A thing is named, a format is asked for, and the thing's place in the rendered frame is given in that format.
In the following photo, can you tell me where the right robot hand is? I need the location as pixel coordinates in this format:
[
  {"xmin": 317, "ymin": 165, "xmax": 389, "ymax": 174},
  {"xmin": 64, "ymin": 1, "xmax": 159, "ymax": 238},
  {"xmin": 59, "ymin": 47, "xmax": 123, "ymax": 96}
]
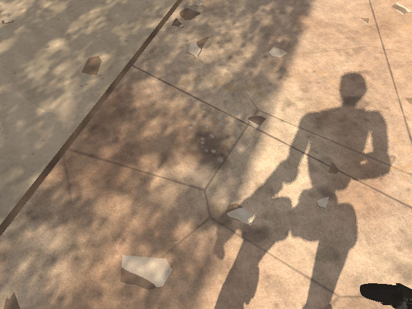
[{"xmin": 360, "ymin": 283, "xmax": 412, "ymax": 309}]

